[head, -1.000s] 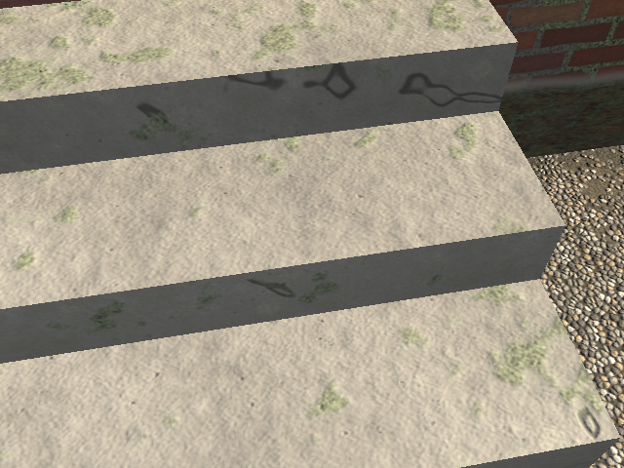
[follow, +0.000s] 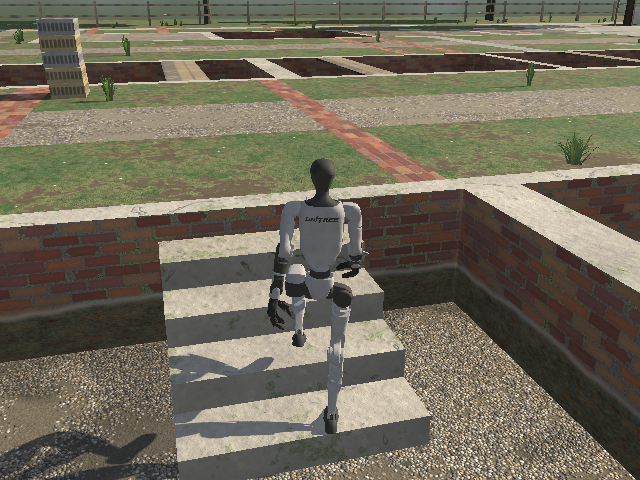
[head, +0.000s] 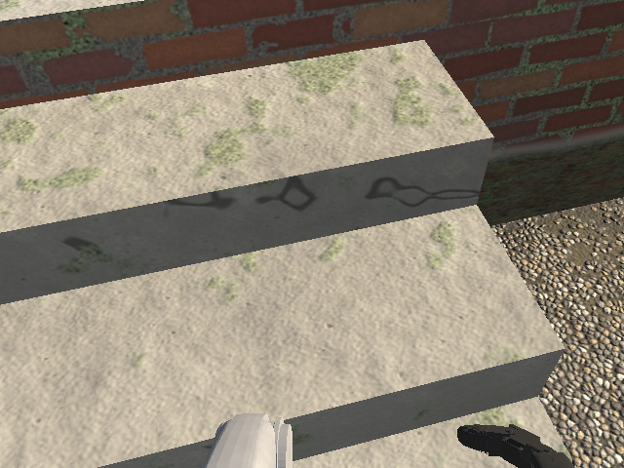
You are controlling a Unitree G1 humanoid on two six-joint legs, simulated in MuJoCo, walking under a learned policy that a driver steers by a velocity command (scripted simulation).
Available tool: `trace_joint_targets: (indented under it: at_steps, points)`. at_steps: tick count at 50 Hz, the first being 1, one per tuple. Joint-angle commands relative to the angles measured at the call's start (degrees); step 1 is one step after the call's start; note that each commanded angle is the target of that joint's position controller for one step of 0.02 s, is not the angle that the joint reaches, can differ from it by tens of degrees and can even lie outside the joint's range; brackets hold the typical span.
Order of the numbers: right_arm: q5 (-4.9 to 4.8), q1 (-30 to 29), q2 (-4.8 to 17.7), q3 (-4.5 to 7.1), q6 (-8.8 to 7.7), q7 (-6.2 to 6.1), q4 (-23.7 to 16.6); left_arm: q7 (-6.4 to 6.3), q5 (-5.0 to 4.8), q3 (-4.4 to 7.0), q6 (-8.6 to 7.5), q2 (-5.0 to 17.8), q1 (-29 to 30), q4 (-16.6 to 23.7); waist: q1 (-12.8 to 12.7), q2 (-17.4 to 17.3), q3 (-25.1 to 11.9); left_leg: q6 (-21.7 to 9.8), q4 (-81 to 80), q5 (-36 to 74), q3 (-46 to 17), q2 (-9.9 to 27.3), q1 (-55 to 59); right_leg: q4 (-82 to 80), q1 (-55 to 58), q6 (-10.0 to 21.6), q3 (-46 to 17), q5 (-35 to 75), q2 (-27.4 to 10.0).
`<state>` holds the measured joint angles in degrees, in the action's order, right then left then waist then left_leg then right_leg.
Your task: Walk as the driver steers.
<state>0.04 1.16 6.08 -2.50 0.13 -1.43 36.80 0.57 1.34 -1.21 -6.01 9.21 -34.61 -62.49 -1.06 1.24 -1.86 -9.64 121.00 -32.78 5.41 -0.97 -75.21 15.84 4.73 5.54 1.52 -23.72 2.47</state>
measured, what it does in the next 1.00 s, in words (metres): climbs, turning left: left foot 0.18 m higher, then right foot 0.18 m higher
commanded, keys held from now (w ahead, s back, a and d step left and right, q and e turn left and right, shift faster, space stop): w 0.38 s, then w+q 0.62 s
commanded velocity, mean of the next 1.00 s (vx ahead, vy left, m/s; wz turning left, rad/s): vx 0.49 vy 0.00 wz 0.24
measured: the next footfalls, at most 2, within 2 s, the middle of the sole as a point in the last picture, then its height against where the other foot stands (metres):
left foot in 0.10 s outside the picture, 0.18 m higher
right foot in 0.64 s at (404, 314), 0.18 m higher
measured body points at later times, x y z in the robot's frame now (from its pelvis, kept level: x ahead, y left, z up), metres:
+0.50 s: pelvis +0.32 +0.01 +0.18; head +0.35 +0.02 +0.63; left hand +0.57 +0.15 +0.11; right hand +0.18 -0.18 +0.05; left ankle +0.21 +0.07 -0.55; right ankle +0.44 -0.10 -0.26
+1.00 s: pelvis +0.65 +0.01 +0.36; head +0.66 +0.01 +0.81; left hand +0.50 +0.21 +0.22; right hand +0.95 -0.10 +0.31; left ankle +0.68 +0.16 -0.09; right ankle +0.61 -0.11 -0.38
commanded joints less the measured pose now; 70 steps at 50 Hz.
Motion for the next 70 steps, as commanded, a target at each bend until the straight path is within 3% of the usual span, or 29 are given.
trace_joint_targets:
  at_steps: [1,3,5,6,7,8,10,13,16,26,29,31,32,33,34,35,38,41,45,50,54,56,57,59,60,62,63,66,70]
  points:
    - [-0.26,-10.3,0.2,-3.01,-0.31,0.75,-10.7,-1.97,-2.06,-0.20,0.59,5.2,3.2,1.8,3.9,-2.8,11.4,0.1,-29.8,5.6,9.1,1.3,23.5,-17.5,-29.3,0.4,2.1,55.4,-9.6]
    - [-1.82,3.3,4.8,-0.79,0.07,0.17,-4.8,-2.36,-5.26,1.53,-1.55,13.7,3.0,4.5,8.2,3.3,-4.4,0.3,-40.9,13.4,10.6,-4.6,56.9,-3.5,-28.9,2.6,0.3,104.7,-13.3]
    - [-1.36,23.3,8.9,2.00,0.82,-0.78,3.1,-1.96,-6.33,4.55,-2.59,20.6,5.2,4.1,17.0,12.2,-15.4,-0.4,-58.1,8.7,3.7,-6.1,65.0,22.2,-11.7,1.5,-0.7,117.3,-14.6]
    - [2.00,24.6,14.7,4.31,0.12,-0.52,5.1,-1.38,-4.32,4.44,-3.29,15.3,4.3,5.2,15.0,3.1,-16.6,-6.0,-67.8,7.9,-18.6,3.0,71.2,45.7,-18.7,0.7,-4.2,79.0,-8.8]
    - [2.21,26.1,19.9,6.34,0.99,-1.06,8.0,1.67,-3.19,4.34,-3.12,9.7,7.1,8.9,12.3,-14.7,-20.1,-15.0,-91.5,16.9,-51.6,16.1,75.2,73.8,-35.2,-2.0,-7.2,15.9,7.3]
    - [0.91,19.5,17.4,6.84,0.32,-0.91,8.2,3.05,-0.25,4.58,-3.02,8.7,11.2,13.7,8.7,-7.2,-15.8,-13.6,-97.7,4.3,-56.1,15.8,69.3,86.2,-42.2,-0.5,-14.1,17.0,4.5]
    - [0.98,17.4,6.4,5.01,-2.09,0.15,14.8,2.34,2.15,2.98,-2.29,1.7,18.4,18.7,3.2,2.7,0.7,-8.6,-97.4,-10.8,-45.6,15.2,53.8,93.8,-52.6,2.7,-10.1,19.2,1.2]
    - [2.83,16.5,-1.3,3.47,-5.98,1.17,21.4,0.22,0.37,0.59,1.01,-5.1,17.8,21.2,-3.0,1.1,5.4,-3.7,-99.8,4.1,-27.4,12.5,45.1,103.1,-61.0,4.6,-11.7,13.7,-0.2]
    - [0.79,16.3,1.6,3.60,-7.14,2.18,23.5,-0.13,0.23,-0.01,2.52,-4.2,20.3,23.4,-6.1,1.9,8.7,-0.9,-103.9,10.2,-14.1,9.2,42.5,90.4,-65.9,2.9,-8.8,13.4,-3.9]
    - [1.48,39.8,5.3,4.30,-6.09,-1.30,26.2,0.88,1.08,-2.48,1.41,-6.6,57.1,40.7,8.7,-5.7,8.5,-4.4,-112.9,29.4,-20.5,11.2,76.8,88.2,-96.2,0.4,4.7,-6.8,-9.5]
    - [-0.29,32.0,5.5,4.21,-4.70,-2.28,21.3,2.70,-0.48,-2.46,2.83,-8.0,47.8,39.1,3.4,-6.8,-1.5,-4.0,-118.1,74.9,-10.0,10.0,66.1,60.0,-49.4,3.0,9.9,-2.6,-4.7]
    - [0.24,30.5,14.6,6.17,-7.29,-0.01,18.2,1.34,-2.83,1.04,3.07,-1.6,27.9,33.1,-5.6,-12.2,-16.3,-2.7,-98.4,117.2,-11.1,13.3,72.3,53.9,-25.9,3.9,9.2,-0.4,1.4]
    - [-0.41,26.0,18.6,7.58,-8.36,1.66,16.2,0.38,-2.43,2.95,3.16,3.2,20.0,31.3,-11.4,-12.9,-21.0,-0.3,-84.5,114.8,-10.5,12.5,72.5,44.6,-17.1,4.6,3.8,1.9,-0.2]
    - [-3.16,27.1,14.5,7.76,-9.59,2.87,13.9,-0.35,-0.58,4.71,2.16,6.8,13.5,28.1,-11.1,-5.9,-25.8,3.5,-66.1,93.0,-9.4,6.2,54.4,36.0,-0.5,8.5,-16.8,1.7,-12.4]
    - [-3.87,22.9,9.5,7.72,-9.39,3.52,10.6,-0.47,0.60,7.11,2.74,13.9,10.7,26.6,-11.5,8.5,-28.4,6.5,-35.6,29.9,-8.1,-6.4,45.9,16.5,0.6,15.7,-46.1,20.0,-28.3]
    - [-0.86,22.3,8.7,8.23,-9.02,3.53,9.7,-0.43,-0.07,7.23,3.54,12.4,16.4,26.0,-7.6,5.6,-28.7,5.9,-17.7,25.8,-15.4,-3.2,42.7,11.9,-4.9,14.9,-49.0,18.2,-26.8]
    - [2.77,14.8,3.1,6.66,-6.67,1.40,3.4,-0.08,-0.44,4.67,-0.01,0.0,21.8,16.5,0.8,-4.1,-0.9,3.2,-14.5,26.5,-11.9,3.5,28.3,11.9,-25.9,7.5,-27.1,-1.3,-23.2]
    - [1.19,12.2,-3.2,3.66,-4.22,1.11,0.4,0.00,1.53,3.24,-1.37,-5.0,16.6,8.1,5.0,1.1,2.8,-0.4,-3.8,25.1,-14.1,2.8,17.1,4.8,-28.0,3.6,-15.2,-0.9,-21.4]
    - [0.91,7.9,0.6,4.07,-2.47,1.59,0.3,0.99,1.07,3.02,-3.31,-2.0,18.2,7.2,6.8,-4.4,5.7,1.0,-9.8,30.5,-12.8,0.8,13.9,-0.7,-30.9,1.5,0.3,8.8,-20.3]
    - [1.39,-9.4,-0.3,3.88,-1.01,-1.24,-5.9,1.51,1.60,5.00,-4.42,6.5,4.7,2.6,0.1,2.0,6.6,-0.3,7.4,12.2,-7.7,-1.1,-11.0,-5.0,-3.2,2.7,4.0,26.2,-22.9]
    - [1.67,-21.0,0.5,2.51,-0.81,-1.14,-13.1,-0.13,2.14,4.42,-2.37,4.2,-1.3,1.4,-1.0,3.6,8.0,0.2,-13.9,6.8,-3.1,3.8,-9.8,-11.5,0.9,-1.4,11.0,18.0,-19.7]
    - [2.04,-16.8,0.5,1.93,0.58,1.37,-13.0,-1.49,0.10,4.58,-1.38,6.0,1.4,3.1,0.3,5.3,5.1,-1.0,-32.6,7.3,4.1,6.1,11.8,-18.8,-5.4,1.7,15.8,28.4,-18.3]
    - [1.54,-11.9,0.6,2.19,0.86,1.45,-11.1,-1.97,-1.10,4.01,-1.11,6.3,6.4,5.7,2.6,5.2,4.1,-2.3,-40.4,5.2,9.8,2.8,26.0,-15.3,-10.0,2.0,19.9,60.3,-17.5]
    - [-0.29,8.5,3.4,4.19,0.52,0.67,-5.5,-1.77,-2.83,6.08,-0.66,15.7,5.0,8.0,10.0,14.4,-11.0,-2.9,-45.9,6.2,10.7,-5.4,49.3,8.4,-3.5,3.4,16.7,112.5,-21.0]
    - [-1.26,16.1,7.2,5.65,-0.48,1.14,-3.7,-0.46,-3.93,7.17,0.10,18.9,6.5,10.6,12.3,17.6,-16.8,-3.8,-58.0,5.6,2.5,-7.5,58.0,25.0,-2.5,1.4,15.3,108.7,-19.7]
    - [-1.36,10.4,20.4,10.72,0.47,0.89,-4.4,2.88,-2.08,7.30,-1.16,12.5,15.1,20.8,7.9,-8.7,-20.8,-9.9,-93.9,-6.4,-52.4,8.7,71.2,74.3,-38.4,-8.0,5.9,15.4,-0.1]
    - [0.73,5.4,20.5,10.94,1.40,1.15,-6.2,3.60,-0.49,6.71,-1.87,6.9,15.4,24.3,3.7,-4.1,-23.5,-7.0,-101.3,-12.1,-58.8,11.3,69.4,89.2,-43.0,-7.4,-6.8,16.9,-2.5]
    - [1.97,5.8,9.5,8.27,-2.39,0.82,1.4,-0.03,2.08,3.84,-1.20,-1.1,20.2,29.5,-1.6,-0.1,-3.5,-5.4,-93.0,-0.3,-41.4,6.7,48.6,93.5,-51.7,-4.1,-7.0,23.3,-5.7]
    - [0.90,11.9,8.4,7.23,-4.39,0.42,6.1,-1.37,3.38,1.09,1.12,-2.4,21.9,31.5,-2.5,-1.0,0.5,-5.4,-94.8,15.5,-29.2,4.8,48.7,96.5,-63.8,-3.9,-6.5,17.7,-6.8]
Velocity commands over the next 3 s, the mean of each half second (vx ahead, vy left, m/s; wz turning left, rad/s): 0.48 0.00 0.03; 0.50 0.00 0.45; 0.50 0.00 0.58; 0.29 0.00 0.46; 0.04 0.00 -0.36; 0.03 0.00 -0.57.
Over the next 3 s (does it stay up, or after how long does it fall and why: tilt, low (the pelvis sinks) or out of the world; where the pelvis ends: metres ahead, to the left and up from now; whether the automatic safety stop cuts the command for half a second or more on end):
stays up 1.25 0.41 0.71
